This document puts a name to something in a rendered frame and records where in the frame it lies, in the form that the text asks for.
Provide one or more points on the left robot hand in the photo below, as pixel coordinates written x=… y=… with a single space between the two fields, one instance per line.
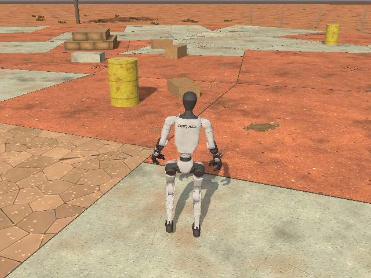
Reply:
x=159 y=157

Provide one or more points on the right robot hand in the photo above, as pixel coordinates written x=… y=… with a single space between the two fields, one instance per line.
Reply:
x=219 y=164

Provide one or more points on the left robot upper arm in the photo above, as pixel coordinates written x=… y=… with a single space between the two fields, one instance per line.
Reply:
x=170 y=120

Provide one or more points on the left robot forearm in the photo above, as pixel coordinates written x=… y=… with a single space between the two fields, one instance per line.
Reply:
x=158 y=148

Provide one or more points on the right robot upper arm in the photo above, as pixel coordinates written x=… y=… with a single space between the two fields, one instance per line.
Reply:
x=205 y=123

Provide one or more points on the right robot thigh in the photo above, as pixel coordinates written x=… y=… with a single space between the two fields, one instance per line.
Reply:
x=198 y=174

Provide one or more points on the humanoid robot head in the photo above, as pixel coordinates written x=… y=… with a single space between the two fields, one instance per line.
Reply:
x=189 y=101

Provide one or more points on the right robot forearm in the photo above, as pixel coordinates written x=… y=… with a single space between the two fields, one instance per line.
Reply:
x=215 y=153

